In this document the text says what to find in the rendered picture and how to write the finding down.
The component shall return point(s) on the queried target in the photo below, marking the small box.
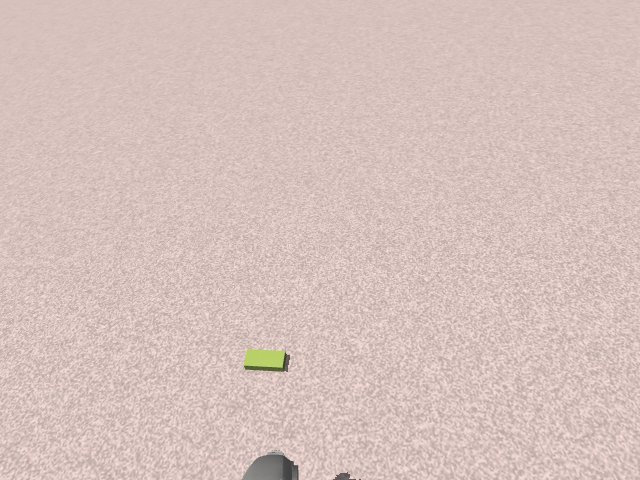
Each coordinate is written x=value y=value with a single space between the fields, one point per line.
x=265 y=360

